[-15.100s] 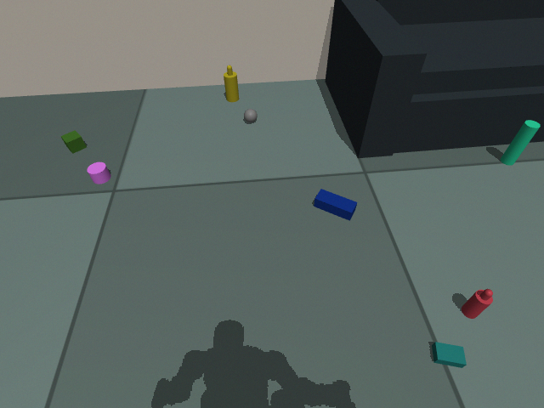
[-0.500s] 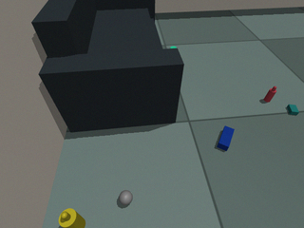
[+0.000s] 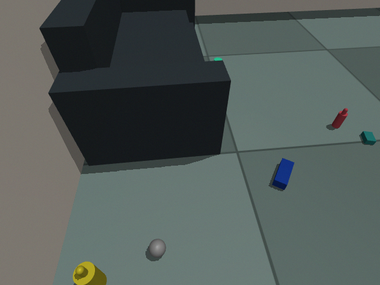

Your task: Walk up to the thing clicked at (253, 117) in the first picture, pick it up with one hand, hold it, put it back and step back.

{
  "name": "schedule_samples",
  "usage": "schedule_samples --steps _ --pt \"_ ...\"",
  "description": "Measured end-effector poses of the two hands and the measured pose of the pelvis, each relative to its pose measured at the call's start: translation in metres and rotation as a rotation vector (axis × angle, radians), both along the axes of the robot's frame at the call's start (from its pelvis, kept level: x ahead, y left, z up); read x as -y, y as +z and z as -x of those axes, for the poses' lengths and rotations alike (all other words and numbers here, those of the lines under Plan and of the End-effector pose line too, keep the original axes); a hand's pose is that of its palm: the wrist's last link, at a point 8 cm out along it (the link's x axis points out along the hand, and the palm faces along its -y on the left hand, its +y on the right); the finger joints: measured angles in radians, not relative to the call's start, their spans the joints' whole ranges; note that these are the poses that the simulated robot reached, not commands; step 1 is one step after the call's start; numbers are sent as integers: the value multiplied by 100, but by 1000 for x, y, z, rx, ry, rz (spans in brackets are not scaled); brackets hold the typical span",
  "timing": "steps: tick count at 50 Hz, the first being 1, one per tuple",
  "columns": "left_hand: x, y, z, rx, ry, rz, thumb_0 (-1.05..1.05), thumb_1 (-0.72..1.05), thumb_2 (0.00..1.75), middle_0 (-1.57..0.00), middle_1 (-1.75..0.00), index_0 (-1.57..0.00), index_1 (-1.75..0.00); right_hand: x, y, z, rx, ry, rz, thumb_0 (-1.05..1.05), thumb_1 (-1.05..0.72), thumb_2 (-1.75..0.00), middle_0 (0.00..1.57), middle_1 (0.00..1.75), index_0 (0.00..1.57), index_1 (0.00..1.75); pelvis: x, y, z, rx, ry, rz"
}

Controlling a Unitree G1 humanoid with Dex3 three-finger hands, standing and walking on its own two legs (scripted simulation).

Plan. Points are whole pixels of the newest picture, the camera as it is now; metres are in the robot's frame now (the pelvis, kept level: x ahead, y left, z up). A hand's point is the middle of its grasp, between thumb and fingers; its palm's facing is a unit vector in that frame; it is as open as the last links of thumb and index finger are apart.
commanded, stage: stand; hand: left
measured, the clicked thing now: (157, 248) +0.44 +0.19 -0.74
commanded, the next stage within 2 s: walk up in 0.50 s
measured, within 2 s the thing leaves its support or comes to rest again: neither
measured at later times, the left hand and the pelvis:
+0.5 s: hand out of the picture +0.07 +0.25 -0.16, palm faces -0.03 -0.94 -0.35, open 7.4 cm; pelvis +0.00 +0.00 +0.00, yaw +0 degrees
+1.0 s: hand out of the picture +0.10 +0.23 -0.16, palm faces +0.02 -0.94 -0.34, open 7.4 cm; pelvis +0.02 -0.03 -0.01, yaw +0 degrees
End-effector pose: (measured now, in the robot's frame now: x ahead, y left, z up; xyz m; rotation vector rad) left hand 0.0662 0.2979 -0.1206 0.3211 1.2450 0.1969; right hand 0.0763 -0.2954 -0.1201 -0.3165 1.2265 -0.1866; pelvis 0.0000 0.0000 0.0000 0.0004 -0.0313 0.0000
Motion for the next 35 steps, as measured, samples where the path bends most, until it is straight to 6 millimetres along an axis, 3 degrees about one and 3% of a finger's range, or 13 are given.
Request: schedule_samples --steps 26,35 --pt "4 1 -3 -11 0 -3 1 91 90 -21 -30 -20 -30 6 -2 2 -16 -5 1 0 -91 -90 20 30 20 30 5 0 -5 -5 -4 -2" --pt "5 -1 -8 6 32 -4 1 91 90 -21 -30 -20 -30 24 2 4 8 -9 46 0 -91 -90 20 30 20 30 15 -4 -12 -5 -1 -5"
